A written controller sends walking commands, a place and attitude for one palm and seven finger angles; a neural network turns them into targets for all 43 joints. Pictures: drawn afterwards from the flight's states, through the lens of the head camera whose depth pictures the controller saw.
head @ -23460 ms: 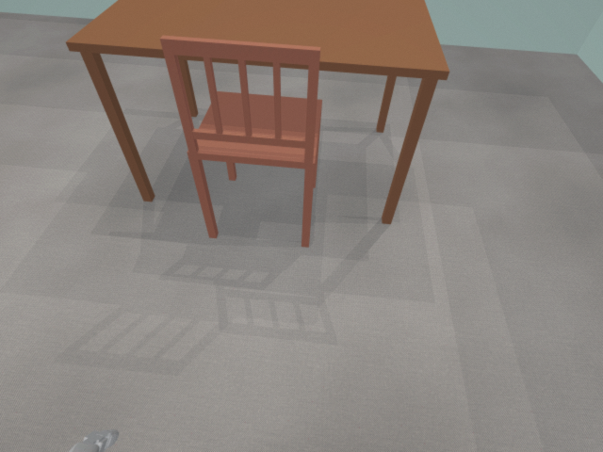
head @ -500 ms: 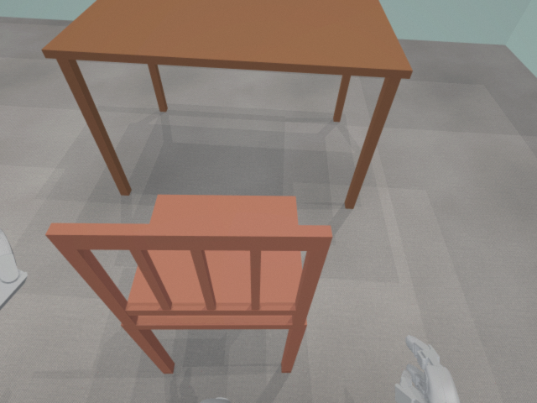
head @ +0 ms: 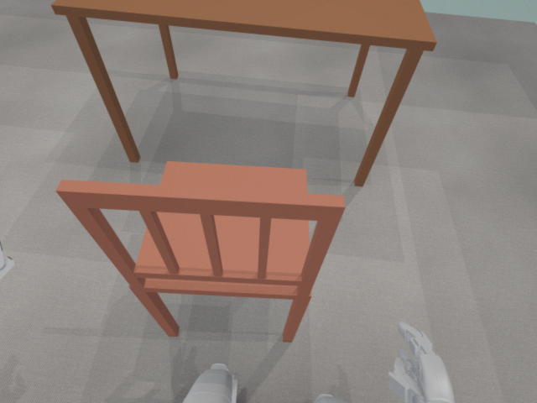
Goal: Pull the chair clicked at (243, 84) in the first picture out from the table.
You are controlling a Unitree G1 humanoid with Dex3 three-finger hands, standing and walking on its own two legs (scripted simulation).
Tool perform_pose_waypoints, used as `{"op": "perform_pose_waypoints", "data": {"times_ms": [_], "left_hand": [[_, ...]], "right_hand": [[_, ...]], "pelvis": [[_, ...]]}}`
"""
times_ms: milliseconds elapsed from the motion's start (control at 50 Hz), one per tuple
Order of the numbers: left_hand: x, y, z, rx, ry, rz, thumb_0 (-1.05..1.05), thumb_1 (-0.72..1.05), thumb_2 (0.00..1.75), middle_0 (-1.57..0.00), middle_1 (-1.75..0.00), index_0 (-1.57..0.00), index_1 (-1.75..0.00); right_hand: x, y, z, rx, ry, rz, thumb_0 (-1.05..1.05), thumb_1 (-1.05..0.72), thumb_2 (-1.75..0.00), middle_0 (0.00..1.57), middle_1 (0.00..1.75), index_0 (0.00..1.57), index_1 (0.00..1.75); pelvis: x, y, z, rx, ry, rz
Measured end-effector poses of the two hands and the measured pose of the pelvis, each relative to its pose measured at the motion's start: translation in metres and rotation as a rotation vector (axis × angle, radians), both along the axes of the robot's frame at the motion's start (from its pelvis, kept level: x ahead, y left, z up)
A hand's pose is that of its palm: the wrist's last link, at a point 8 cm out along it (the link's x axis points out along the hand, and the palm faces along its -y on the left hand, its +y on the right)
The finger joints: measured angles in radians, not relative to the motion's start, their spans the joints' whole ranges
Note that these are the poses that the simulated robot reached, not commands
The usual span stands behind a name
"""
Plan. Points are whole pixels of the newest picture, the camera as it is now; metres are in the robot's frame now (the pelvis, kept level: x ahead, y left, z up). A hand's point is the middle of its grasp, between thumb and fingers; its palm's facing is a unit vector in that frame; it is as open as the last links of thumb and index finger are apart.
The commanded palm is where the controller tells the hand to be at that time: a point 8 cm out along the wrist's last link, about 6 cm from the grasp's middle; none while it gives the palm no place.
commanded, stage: step back with the hand held close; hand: left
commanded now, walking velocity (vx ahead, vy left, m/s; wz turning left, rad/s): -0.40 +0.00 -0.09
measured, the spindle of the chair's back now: (213, 246) +0.38 +0.14 -0.08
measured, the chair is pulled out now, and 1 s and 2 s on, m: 0.59 0.59 0.59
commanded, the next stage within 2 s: stop stepping back and stand still in 0.30 s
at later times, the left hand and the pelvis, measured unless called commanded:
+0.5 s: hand (8, 325) +0.15 +0.23 +0.20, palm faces +0.22 -0.78 -0.58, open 7.4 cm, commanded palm +0.09 +0.28 +0.20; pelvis -0.09 +0.00 +0.02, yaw -7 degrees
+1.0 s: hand out of the picture +0.09 +0.23 +0.19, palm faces +0.30 -0.82 -0.49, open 7.4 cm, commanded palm +0.04 +0.28 +0.20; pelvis -0.13 +0.00 +0.03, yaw -6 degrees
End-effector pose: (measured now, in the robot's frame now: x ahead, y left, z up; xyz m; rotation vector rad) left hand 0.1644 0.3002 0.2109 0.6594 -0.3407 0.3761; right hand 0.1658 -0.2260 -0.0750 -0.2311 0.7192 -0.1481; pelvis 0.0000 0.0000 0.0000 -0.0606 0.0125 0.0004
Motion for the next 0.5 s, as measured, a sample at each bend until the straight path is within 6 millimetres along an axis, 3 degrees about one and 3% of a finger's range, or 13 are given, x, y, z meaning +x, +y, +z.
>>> {"op": "perform_pose_waypoints", "data": {"times_ms": [80,160,260,380,500], "left_hand": [[-0.004,-0.006,-0.001,-0.039,-0.001,-0.025,0.01,0.89,0.89,-0.21,-0.31,-0.21,-0.3],[-0.003,0.006,-0.001,-0.033,0.003,-0.043,0.01,0.88,0.89,-0.21,-0.31,-0.21,-0.3],[-0.003,0.016,-0.001,-0.048,0.021,-0.075,0.01,0.89,0.89,-0.21,-0.31,-0.21,-0.3],[-0.016,-0.008,0.011,-0.07,0.018,-0.182,0.02,0.89,0.9,-0.21,-0.31,-0.21,-0.3],[-0.043,-0.028,0.012,0.037,0.092,-0.22,0.01,0.89,0.89,-0.21,-0.31,-0.21,-0.3]], "right_hand": [[-0.007,-0.002,0.002,-0.011,0.032,0.007,0.01,-0.9,-0.9,0.2,0.3,0.2,0.3],[-0.015,-0.001,0.01,-0.039,0.043,-0.039,0.01,-0.9,-0.9,0.2,0.3,0.2,0.3],[-0.029,0.008,0.027,-0.043,0.009,-0.054,0.01,-0.9,-0.9,0.2,0.3,0.2,0.3],[-0.06,0.011,0.036,-0.008,-0.016,-0.059,0.01,-0.9,-0.9,0.2,0.3,0.2,0.3],[-0.101,-0.006,0.02,0.028,-0.013,-0.081,0.01,-0.9,-0.9,0.2,0.3,0.2,0.3]], "pelvis": [[-0.004,0.004,0.005,0.032,0.012,-0.008],[-0.007,0.015,0.009,0.032,0.03,-0.009],[-0.025,0.019,0.018,0.027,0.024,-0.047],[-0.05,0.018,0.027,-0.008,0.035,-0.097],[-0.086,0.002,0.016,0.014,0.051,-0.12]]}}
